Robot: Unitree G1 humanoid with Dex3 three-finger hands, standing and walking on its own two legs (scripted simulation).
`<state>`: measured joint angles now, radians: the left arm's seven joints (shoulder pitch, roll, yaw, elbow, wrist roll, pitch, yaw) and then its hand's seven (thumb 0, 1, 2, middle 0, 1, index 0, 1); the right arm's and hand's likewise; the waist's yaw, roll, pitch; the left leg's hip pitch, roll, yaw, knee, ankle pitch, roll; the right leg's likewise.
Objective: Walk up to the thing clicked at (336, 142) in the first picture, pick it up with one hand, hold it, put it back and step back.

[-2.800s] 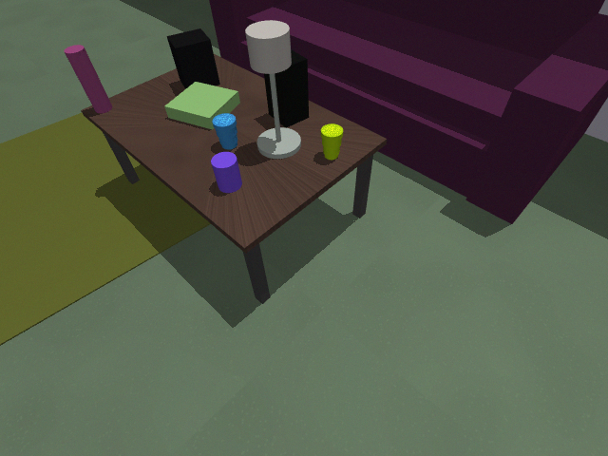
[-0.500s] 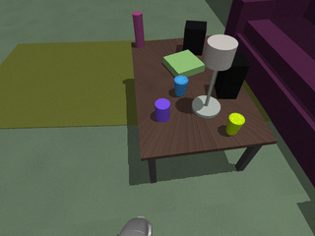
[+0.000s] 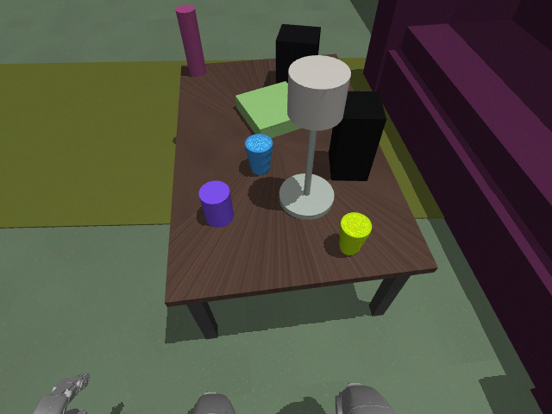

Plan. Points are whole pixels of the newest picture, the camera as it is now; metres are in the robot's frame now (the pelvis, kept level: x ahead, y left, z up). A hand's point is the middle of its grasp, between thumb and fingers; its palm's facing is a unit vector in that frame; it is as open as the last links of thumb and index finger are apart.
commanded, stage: walk up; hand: right
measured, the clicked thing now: (352, 236) +0.54 -0.18 -0.26
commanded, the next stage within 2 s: none
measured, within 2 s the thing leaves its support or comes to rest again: neither
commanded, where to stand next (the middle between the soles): +0.12 -0.03 m, yaw +6 degrees
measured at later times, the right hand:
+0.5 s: hand (493, 363) +0.20 -0.33 -0.12, palm faces -0.16 +0.92 -0.37, open 7.4 cm
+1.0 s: hand (490, 384) +0.17 -0.30 -0.11, palm faces -0.17 +0.91 -0.37, open 7.4 cm
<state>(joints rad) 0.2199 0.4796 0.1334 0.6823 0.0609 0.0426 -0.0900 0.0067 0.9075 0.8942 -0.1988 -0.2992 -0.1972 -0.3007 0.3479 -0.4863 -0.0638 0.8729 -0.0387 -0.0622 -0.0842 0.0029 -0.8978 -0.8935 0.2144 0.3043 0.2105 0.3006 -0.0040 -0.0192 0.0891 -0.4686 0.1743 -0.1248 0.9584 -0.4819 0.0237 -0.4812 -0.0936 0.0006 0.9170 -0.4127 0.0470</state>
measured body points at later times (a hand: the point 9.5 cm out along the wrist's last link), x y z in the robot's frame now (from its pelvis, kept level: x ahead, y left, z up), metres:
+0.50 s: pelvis +0.05 -0.08 +0.02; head +0.09 -0.09 +0.47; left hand +0.08 +0.24 -0.09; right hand +0.21 -0.37 -0.09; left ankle +0.10 +0.03 -0.68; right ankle +0.07 -0.21 -0.69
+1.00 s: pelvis +0.05 -0.06 +0.03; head +0.06 -0.04 +0.48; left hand +0.06 +0.28 -0.09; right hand +0.18 -0.35 -0.09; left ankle +0.06 +0.09 -0.68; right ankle +0.08 -0.20 -0.68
